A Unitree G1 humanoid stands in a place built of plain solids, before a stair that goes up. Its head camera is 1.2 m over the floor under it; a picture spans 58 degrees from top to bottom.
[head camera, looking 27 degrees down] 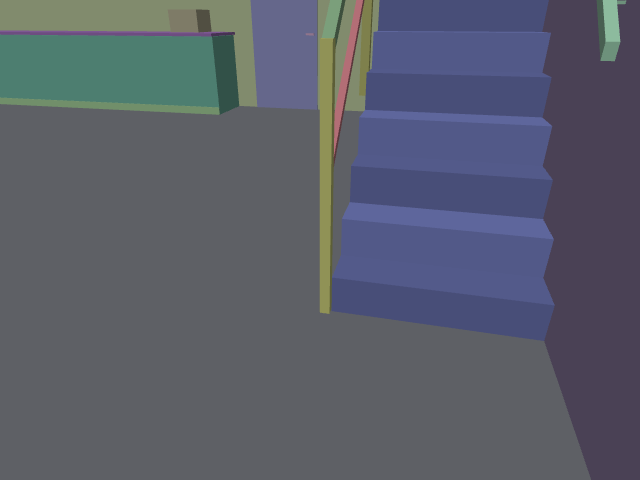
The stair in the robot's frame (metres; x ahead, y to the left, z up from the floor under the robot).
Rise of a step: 0.19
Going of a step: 0.21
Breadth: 0.91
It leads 13 degrees to the right of straight ahead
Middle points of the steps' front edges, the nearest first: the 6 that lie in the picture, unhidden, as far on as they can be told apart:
1.53 -0.49 0.18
1.73 -0.54 0.37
1.94 -0.59 0.57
2.15 -0.64 0.76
2.35 -0.69 0.95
2.56 -0.74 1.14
